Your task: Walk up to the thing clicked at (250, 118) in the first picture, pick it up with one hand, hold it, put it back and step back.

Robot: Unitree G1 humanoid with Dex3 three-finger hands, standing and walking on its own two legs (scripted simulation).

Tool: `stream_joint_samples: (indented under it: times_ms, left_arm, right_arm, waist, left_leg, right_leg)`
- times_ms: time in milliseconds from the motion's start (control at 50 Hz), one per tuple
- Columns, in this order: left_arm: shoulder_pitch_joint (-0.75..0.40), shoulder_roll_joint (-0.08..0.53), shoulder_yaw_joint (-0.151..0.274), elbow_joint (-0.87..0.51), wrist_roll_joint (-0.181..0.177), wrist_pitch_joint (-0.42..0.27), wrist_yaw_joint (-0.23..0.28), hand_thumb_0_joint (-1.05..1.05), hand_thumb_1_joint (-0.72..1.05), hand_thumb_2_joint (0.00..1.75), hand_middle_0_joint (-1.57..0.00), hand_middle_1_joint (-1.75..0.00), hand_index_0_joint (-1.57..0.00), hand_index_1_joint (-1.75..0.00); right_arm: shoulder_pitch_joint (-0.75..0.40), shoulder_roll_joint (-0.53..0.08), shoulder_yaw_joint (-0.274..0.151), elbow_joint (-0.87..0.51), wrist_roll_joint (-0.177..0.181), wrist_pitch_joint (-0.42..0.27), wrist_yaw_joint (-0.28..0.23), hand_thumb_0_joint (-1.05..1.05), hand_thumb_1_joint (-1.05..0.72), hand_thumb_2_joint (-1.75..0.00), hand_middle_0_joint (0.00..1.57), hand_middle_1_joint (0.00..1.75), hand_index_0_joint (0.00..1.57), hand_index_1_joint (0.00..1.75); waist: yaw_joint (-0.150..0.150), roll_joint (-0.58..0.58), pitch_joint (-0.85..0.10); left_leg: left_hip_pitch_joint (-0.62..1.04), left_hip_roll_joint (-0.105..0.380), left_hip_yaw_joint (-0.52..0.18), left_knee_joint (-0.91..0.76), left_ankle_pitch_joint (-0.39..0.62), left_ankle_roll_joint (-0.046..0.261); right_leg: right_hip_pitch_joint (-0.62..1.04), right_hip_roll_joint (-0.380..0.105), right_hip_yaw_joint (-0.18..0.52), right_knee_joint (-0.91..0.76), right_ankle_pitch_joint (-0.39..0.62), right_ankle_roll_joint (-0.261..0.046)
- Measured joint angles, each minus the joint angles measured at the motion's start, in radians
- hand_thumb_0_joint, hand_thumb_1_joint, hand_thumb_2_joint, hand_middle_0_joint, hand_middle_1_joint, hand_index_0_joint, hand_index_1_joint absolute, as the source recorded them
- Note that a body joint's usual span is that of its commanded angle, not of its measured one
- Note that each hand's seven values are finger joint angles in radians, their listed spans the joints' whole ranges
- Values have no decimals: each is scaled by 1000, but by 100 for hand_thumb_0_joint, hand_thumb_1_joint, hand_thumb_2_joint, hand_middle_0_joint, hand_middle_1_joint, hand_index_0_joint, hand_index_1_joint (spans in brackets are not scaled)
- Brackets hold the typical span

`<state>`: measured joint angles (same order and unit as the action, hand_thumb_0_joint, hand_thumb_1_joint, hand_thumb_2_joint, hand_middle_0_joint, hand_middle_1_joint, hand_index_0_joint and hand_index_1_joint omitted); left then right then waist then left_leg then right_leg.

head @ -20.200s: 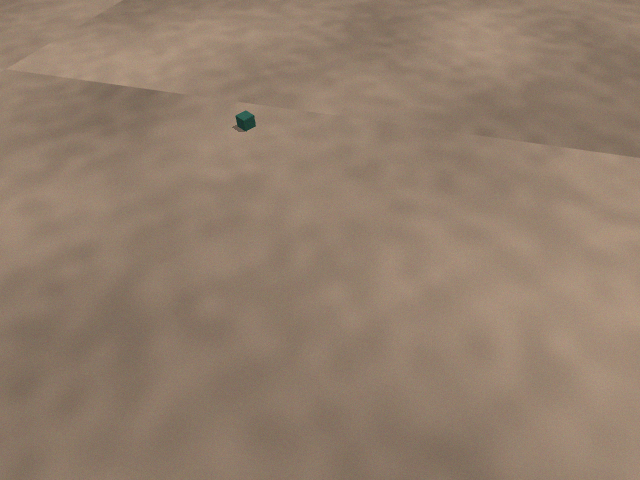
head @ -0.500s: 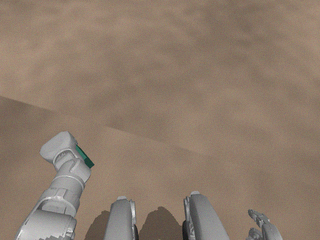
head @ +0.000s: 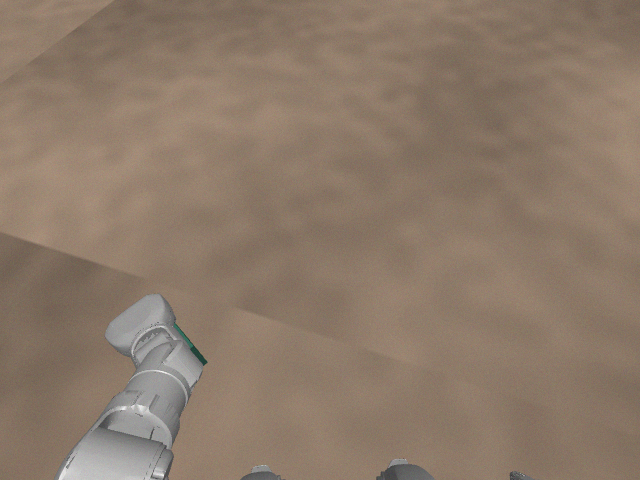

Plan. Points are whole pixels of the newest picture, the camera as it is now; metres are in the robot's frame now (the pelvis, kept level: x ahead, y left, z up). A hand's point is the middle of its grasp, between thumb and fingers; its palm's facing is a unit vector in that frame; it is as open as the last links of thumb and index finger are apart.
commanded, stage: lift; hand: left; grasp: from above
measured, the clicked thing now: (167, 354) +0.33 +0.24 -0.12
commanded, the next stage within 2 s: hold in 0.14 s
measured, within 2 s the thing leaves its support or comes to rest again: neither
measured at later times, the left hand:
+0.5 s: hand (156, 331) +0.33 +0.22 -0.03, palm faces -0.31 -0.33 -0.89, open 10.3 cm
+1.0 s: hand (150, 328) +0.32 +0.22 +0.00, palm faces -0.30 -0.33 -0.89, open 10.3 cm
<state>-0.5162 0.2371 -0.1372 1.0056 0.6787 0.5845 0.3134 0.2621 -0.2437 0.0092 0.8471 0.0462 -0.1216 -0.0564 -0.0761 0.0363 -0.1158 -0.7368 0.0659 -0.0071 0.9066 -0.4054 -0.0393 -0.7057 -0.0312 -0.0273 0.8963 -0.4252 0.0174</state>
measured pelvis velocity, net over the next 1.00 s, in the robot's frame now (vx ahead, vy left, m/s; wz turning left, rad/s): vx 0.01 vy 0.00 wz -0.01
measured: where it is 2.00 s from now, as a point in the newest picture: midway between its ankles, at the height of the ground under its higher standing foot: outside the picture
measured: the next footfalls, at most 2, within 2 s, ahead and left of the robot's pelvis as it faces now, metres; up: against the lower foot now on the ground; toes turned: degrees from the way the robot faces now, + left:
none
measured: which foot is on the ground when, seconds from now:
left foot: down 0.00-1.00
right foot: down 0.00-1.00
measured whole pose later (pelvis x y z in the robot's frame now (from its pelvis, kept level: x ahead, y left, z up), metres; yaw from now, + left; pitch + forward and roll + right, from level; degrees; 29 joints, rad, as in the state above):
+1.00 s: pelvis +0.01 +0.00 +0.04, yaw +0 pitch +4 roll +1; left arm -0.47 0.19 -0.23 0.86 0.69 0.70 0.19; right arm 0.19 -0.26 0.03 0.80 0.06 -0.11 0.04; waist -0.01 0.04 -0.06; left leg -0.34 0.05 0.03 0.55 -0.27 -0.03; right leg -0.34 -0.04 -0.01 0.58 -0.31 0.02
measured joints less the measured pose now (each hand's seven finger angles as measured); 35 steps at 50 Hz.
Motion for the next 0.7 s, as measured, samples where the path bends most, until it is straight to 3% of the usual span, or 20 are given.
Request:
stream_joint_samples:
  times_ms: [120, 380, 700]
  left_arm:
    - [-5, -17, -5, 23, -17, 15, 0, -1, -6, 52, -68, -59, -70, -57]
    - [1, -43, -27, -1, -16, 57, -10, -1, -5, 51, -67, -59, -70, -57]
    - [30, -41, -69, -81, 5, 82, -80, -1, -5, 50, -67, -59, -69, -57]
  right_arm:
    - [3, -3, 1, 6, 3, -2, 13, 1, -90, -89, 20, 30, 20, 30]
    - [-27, -19, 1, -11, 6, -3, 53, 1, -90, -89, 20, 30, 20, 30]
    - [-49, -18, 10, -38, 10, 6, 84, 1, -90, -89, 20, 30, 20, 30]
  waist:
    - [9, -1, 9]
    - [28, -9, 28]
    - [56, 1, 44]
  left_leg:
    - [93, -5, 11, -91, 31, 2]
    - [237, -13, 26, -220, 76, 4]
    - [342, -19, 33, -309, 109, 6]
  right_leg:
    - [87, -4, 5, -82, 28, 2]
    - [220, -10, 13, -196, 68, 5]
    - [318, -14, 16, -273, 95, 6]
